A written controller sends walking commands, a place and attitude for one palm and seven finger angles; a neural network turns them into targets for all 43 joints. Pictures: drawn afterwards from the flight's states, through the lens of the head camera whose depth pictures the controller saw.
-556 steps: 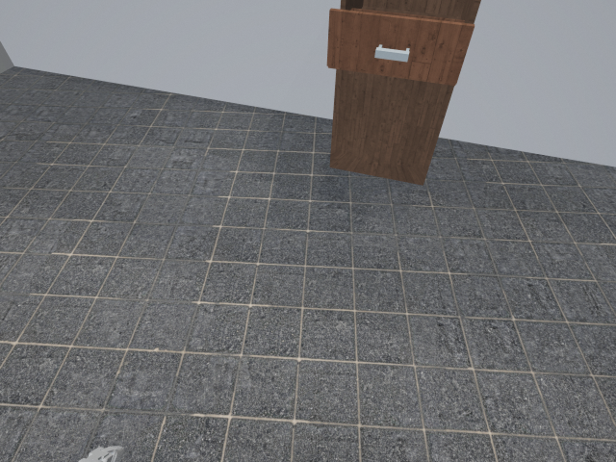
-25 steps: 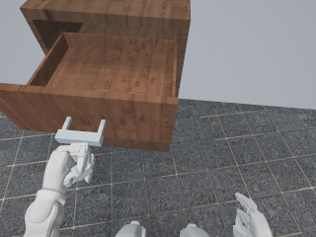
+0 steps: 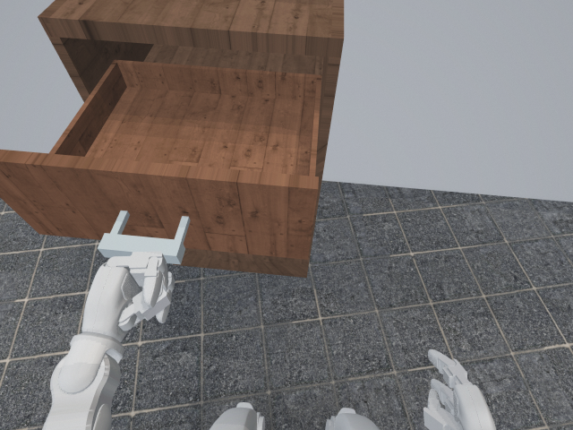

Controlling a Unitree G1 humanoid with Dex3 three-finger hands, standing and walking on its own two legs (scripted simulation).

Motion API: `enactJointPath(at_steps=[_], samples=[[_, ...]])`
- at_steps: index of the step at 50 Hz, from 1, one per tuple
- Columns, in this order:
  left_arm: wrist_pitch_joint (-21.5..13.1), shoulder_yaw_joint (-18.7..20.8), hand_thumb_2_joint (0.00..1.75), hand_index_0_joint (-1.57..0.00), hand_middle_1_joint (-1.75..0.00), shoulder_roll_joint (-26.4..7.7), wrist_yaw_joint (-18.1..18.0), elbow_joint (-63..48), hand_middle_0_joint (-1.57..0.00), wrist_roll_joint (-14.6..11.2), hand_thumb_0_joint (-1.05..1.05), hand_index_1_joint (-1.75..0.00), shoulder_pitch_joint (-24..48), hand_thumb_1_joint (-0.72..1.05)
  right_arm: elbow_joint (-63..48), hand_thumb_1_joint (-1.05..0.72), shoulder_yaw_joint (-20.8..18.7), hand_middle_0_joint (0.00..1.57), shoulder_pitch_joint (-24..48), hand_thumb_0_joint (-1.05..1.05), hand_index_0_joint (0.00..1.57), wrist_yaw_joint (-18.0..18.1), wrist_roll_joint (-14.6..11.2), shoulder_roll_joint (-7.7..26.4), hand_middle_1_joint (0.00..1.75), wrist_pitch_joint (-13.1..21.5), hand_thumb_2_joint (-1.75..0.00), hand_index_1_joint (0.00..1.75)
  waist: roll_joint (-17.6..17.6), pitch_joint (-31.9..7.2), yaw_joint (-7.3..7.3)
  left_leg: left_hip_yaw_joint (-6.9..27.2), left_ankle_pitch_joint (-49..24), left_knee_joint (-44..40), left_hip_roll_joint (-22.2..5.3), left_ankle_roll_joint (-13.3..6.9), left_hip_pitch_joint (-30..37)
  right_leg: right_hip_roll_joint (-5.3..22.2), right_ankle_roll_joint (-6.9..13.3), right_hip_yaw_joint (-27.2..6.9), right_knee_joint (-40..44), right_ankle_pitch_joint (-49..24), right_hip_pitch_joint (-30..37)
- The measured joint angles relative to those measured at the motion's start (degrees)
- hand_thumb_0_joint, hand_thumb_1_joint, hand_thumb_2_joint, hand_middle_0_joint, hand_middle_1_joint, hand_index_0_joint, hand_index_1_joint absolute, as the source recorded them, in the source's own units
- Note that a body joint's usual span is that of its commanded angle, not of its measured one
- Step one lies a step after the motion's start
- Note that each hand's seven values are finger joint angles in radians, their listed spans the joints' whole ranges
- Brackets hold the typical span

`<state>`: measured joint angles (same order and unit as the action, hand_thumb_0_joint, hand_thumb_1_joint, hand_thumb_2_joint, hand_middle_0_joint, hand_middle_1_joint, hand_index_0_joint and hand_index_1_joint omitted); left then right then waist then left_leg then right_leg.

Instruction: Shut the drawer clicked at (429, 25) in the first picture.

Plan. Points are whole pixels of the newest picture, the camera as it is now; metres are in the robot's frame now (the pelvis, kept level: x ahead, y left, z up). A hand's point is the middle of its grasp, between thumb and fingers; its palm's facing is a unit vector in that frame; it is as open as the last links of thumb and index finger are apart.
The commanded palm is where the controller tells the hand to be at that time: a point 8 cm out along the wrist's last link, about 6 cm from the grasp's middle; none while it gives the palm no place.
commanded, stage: push the drawer shut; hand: left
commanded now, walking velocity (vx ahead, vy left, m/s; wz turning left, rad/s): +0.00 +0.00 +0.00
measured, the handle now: (148, 234) +0.36 +0.21 +0.06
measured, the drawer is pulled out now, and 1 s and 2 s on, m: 0.28 0.16 0.04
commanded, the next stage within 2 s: none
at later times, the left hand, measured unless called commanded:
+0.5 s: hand (175, 256) +0.33 +0.17 +0.05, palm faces -0.06 -1.00 -0.05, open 2.9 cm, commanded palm +0.33 +0.22 +0.06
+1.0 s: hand (188, 218) +0.40 +0.17 +0.05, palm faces -0.06 -1.00 -0.05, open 3.0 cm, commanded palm +0.39 +0.21 +0.06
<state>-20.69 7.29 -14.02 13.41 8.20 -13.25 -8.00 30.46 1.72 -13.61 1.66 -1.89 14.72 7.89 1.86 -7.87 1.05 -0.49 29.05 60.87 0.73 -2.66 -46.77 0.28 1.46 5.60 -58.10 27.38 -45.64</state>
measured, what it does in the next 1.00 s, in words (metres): stands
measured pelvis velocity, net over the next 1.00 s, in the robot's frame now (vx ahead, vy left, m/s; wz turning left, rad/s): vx -0.01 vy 0.00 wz -0.01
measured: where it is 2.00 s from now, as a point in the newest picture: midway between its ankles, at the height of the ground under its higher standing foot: outside the picture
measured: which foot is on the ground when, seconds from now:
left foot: down 0.00-1.00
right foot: down 0.00-1.00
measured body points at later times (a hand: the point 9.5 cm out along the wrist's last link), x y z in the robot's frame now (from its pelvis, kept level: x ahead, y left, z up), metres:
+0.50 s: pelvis -0.01 -0.01 +0.00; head +0.06 +0.00 +0.44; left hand +0.33 +0.23 +0.05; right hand +0.13 -0.26 -0.10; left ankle +0.00 +0.09 -0.67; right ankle +0.01 -0.11 -0.67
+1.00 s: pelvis -0.01 +0.00 +0.00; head +0.08 +0.01 +0.44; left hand +0.39 +0.22 +0.05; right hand +0.08 -0.26 -0.11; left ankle +0.00 +0.09 -0.67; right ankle +0.01 -0.11 -0.67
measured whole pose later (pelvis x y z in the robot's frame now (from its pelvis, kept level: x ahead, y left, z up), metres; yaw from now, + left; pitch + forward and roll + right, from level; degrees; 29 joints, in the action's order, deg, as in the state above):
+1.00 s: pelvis -0.01 +0.00 +0.00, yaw -1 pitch +17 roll -2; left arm -24.0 11.9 -17.8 13.2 43.7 -10.2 26.2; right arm 36.1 1.7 -17.1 0.9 -1.9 15.1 2.7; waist 1.0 -6.5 3.8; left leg -1.1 27.0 59.4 0.5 -2.6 -49.2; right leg 0.0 1.7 5.0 -56.9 25.3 -48.5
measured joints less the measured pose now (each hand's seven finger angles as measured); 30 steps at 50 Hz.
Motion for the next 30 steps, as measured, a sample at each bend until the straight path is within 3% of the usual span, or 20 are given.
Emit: enactJointPath(at_steps=[14, 30], samples=[[0.01, 0.70, 0.95, -1.40, -1.60, -1.38, 1.02, 9.69, -1.40, -0.10, -0.05, -1.60, 10.32, 0.81, 3.17, -0.90, 0.43, 0.20, 0.81, 0.01, 0.20, 0.87, -0.50, 0.33, 0.30, 0.09, -0.90, 0.30, -0.02, 0.92, -0.47, 1.14, -0.92, 0.43, 0.08, 0.66, -1.23, 0.10, 0.74, 1.17, -0.45, -0.44, -0.85], [-0.59, 2.72, 0.95, -1.40, -1.60, -3.41, 1.02, 23.93, -1.40, 0.89, -0.03, -1.60, 23.75, 0.82, 4.35, -0.90, 0.64, 0.20, -1.31, 0.01, 0.20, 0.52, -0.61, 0.65, 0.30, -1.61, -0.90, 0.30, -0.59, 1.41, 1.46, 0.54, -2.08, -1.01, -0.27, 0.73, -1.29, -0.27, 0.85, 0.54, 0.80, -1.78, -1.29]])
